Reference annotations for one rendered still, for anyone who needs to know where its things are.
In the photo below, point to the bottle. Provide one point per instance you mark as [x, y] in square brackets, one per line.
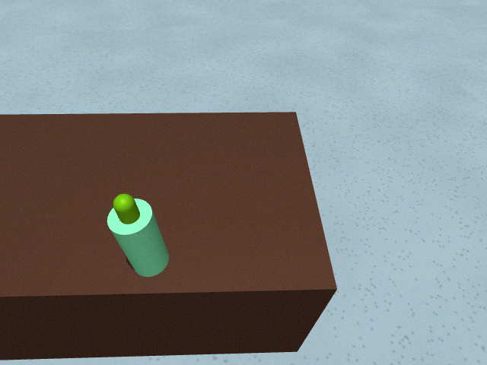
[135, 228]

